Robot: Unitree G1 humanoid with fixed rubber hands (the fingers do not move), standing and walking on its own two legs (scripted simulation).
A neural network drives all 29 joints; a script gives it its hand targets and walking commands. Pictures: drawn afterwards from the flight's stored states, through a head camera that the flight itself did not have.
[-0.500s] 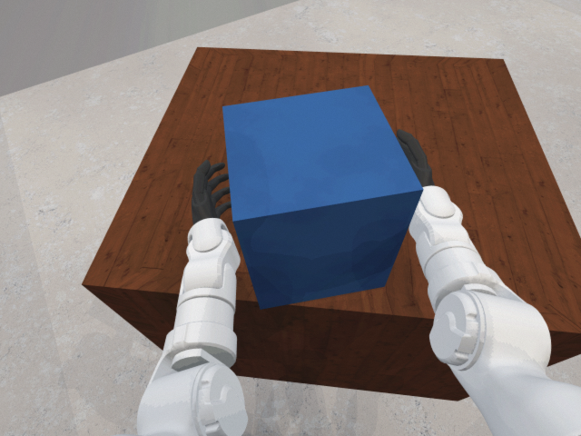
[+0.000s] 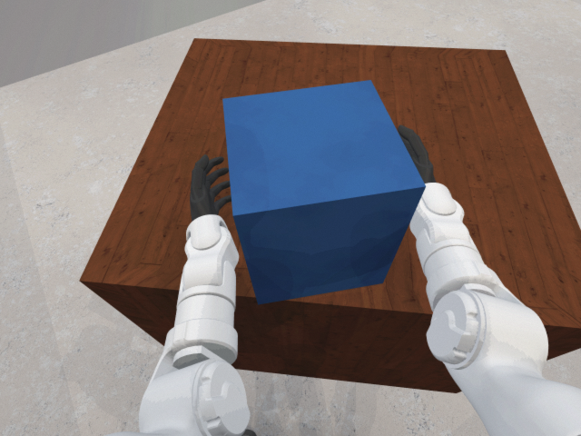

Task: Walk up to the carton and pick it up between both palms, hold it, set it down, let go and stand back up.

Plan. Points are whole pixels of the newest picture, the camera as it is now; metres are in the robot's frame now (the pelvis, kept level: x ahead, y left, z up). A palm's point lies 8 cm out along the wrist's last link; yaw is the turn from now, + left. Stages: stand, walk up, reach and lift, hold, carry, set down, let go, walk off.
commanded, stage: set down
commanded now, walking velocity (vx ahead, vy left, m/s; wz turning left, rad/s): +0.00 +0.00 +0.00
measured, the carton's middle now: (310, 200) +0.43 +0.02 +0.04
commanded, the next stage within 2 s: none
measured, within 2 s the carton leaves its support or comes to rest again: neither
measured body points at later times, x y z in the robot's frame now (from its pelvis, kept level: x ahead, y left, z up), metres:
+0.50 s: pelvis +0.00 +0.00 +0.00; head +0.09 +0.00 +0.44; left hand +0.41 +0.17 +0.04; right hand +0.47 -0.14 +0.04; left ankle +0.01 +0.16 -0.74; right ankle -0.02 -0.10 -0.74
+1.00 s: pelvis -0.01 +0.00 +0.00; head +0.08 -0.02 +0.44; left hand +0.37 +0.17 +0.02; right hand +0.46 -0.18 +0.05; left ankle +0.01 +0.16 -0.74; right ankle -0.02 -0.10 -0.74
